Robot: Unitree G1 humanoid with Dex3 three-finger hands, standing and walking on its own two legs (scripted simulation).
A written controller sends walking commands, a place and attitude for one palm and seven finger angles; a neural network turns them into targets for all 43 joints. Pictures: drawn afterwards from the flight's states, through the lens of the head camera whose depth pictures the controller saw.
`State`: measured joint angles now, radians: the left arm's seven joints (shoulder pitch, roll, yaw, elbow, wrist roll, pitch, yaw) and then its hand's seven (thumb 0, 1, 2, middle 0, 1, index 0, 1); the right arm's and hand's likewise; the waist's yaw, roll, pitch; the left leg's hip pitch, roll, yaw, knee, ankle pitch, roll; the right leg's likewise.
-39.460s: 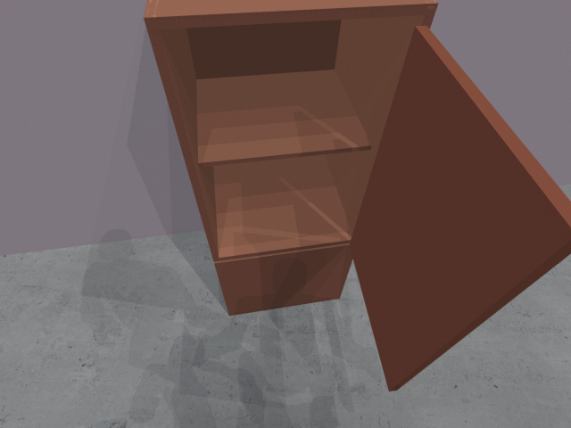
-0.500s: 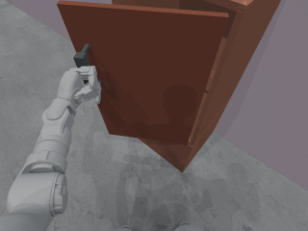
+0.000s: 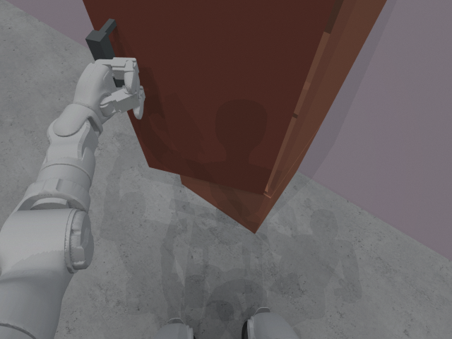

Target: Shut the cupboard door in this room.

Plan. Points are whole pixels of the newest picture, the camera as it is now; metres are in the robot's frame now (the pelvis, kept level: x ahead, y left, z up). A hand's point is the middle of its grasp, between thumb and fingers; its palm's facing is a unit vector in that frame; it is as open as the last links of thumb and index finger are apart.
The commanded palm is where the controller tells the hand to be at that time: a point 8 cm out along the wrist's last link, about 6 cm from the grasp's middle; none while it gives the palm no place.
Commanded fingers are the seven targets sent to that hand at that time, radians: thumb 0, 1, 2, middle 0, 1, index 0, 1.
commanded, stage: push the door shut along its arc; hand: left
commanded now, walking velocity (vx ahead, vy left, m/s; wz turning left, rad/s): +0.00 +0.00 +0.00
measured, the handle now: (117, 66) +0.58 +0.16 +0.11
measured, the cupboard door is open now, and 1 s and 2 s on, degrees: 21 8 7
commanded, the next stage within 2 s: pull the fist back off the door in 0.78 s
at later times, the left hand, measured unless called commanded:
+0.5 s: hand (171, 70) +0.56 +0.06 +0.12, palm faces -0.42 -0.91 +0.01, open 3.1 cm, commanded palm +0.56 +0.12 +0.12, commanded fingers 0.00 0.90 0.90 -1.30 -1.50 -1.30 -1.50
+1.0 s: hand (180, 58) +0.59 +0.05 +0.12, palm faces -0.22 -0.97 +0.11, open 3.1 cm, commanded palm +0.57 +0.08 +0.12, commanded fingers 0.00 0.90 0.90 -1.30 -1.50 -1.30 -1.50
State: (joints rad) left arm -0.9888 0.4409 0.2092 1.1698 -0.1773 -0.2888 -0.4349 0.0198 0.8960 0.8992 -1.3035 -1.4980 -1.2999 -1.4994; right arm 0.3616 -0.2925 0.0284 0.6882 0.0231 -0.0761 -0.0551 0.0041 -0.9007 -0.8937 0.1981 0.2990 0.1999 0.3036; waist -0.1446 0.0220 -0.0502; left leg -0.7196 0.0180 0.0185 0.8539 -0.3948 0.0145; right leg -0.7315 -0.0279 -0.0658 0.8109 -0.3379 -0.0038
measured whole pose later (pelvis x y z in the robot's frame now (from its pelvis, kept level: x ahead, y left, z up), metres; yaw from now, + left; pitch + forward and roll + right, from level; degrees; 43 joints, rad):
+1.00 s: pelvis +0.02 -0.01 -0.02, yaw +0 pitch +24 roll -2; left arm -1.31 0.41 0.29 1.30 -0.11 -0.17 -0.21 0.03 0.83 0.92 -1.30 -1.50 -1.30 -1.50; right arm 0.40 -0.29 0.00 0.69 -0.04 -0.06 -0.01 0.00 -0.90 -0.89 0.20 0.30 0.20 0.30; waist -0.22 0.05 -0.08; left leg -0.92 0.04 -0.01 0.95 -0.44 0.00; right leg -0.92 0.00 -0.09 0.88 -0.38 -0.02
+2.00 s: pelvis +0.02 -0.01 +0.01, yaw -2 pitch +13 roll +1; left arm -0.82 0.12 0.22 1.00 -0.06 -0.35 0.09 0.02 0.89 0.90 -1.30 -1.50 -1.30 -1.50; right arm 0.34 -0.23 0.00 0.64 -0.01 0.00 0.02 0.00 -0.90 -0.89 0.20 0.30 0.20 0.30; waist -0.10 0.04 -0.10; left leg -0.58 0.03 0.06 0.74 -0.39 0.00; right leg -0.65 -0.01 -0.02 0.76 -0.34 -0.02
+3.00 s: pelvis +0.04 +0.00 +0.05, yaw +0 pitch -4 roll +0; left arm 0.38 0.32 0.28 -0.29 -0.06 -0.07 0.08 0.02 0.89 0.90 -0.56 -0.67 -0.55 -0.68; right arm 0.21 -0.22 0.03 0.63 0.01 -0.02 -0.08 0.01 -0.90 -0.89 0.20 0.30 0.20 0.30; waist 0.05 0.08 0.00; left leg -0.06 0.01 0.03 0.40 -0.27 0.01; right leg -0.09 -0.02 -0.05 0.39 -0.23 0.01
